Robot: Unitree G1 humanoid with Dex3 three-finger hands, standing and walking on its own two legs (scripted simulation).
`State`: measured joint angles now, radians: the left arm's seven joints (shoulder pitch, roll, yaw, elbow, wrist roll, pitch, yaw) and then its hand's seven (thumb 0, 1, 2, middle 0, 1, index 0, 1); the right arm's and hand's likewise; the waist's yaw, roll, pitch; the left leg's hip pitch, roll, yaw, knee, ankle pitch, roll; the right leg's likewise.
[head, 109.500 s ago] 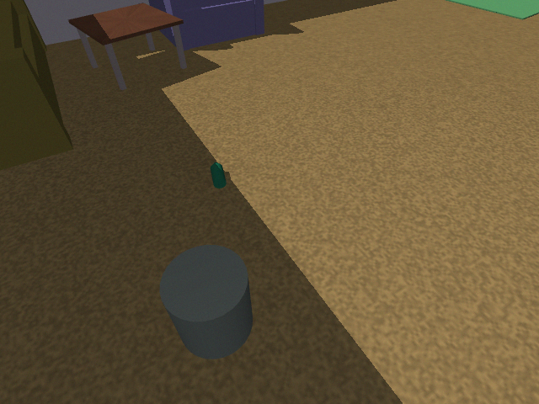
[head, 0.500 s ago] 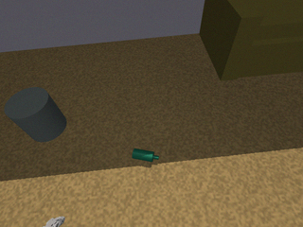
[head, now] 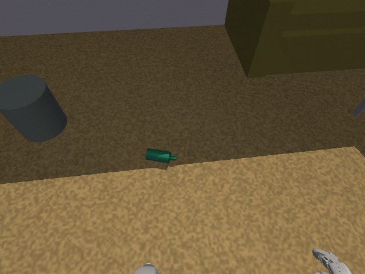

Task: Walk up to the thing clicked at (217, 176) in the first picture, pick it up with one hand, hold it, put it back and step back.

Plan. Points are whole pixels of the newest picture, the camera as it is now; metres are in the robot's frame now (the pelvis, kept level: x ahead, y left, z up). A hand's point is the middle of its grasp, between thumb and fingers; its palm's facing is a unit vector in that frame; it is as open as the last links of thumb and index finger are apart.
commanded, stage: step back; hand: left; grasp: from above
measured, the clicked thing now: (161, 156) +0.81 +0.18 -0.72
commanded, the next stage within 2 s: stand in 1.66 s
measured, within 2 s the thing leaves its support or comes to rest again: neither
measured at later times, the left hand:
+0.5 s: hand out of the picture -0.06 +0.24 -0.14, palm faces +0.09 -0.93 -0.36, open 7.4 cm
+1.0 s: hand out of the picture -0.26 +0.22 -0.13, palm faces +0.10 -0.90 -0.42, open 7.4 cm
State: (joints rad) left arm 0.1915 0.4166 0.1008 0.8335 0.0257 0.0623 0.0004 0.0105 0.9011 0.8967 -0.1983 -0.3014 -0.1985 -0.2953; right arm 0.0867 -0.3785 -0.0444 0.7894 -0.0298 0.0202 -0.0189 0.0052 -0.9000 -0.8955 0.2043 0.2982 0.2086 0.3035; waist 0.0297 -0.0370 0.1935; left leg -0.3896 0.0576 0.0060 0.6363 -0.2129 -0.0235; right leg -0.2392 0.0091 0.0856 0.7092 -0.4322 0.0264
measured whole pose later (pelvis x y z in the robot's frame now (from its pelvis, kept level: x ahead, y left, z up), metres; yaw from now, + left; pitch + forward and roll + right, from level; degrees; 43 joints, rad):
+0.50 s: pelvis -0.18 -0.03 +0.01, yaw +6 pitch -4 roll -1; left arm 0.10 0.38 0.07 0.79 0.02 0.09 0.01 0.01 0.90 0.90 -0.20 -0.30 -0.20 -0.30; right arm 0.20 -0.35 -0.03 0.88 -0.05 0.04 -0.01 0.01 -0.90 -0.90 0.20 0.30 0.21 0.30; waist -0.02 -0.04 0.18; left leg -0.27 -0.02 -0.03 0.64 -0.31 0.03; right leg -0.50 0.08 0.09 1.08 -0.51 -0.01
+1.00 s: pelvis -0.27 -0.06 +0.01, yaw +5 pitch -2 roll -1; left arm 0.28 0.37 0.08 0.96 0.05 -0.03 -0.01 0.01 0.89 0.90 -0.20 -0.30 -0.20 -0.30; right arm 0.27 -0.41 -0.07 0.98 -0.03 0.04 0.02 0.01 -0.91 -0.90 0.20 0.30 0.20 0.30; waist 0.03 0.06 0.04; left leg -0.32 0.00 -0.08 0.72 -0.44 -0.02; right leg -0.19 -0.03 -0.02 0.58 -0.36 0.01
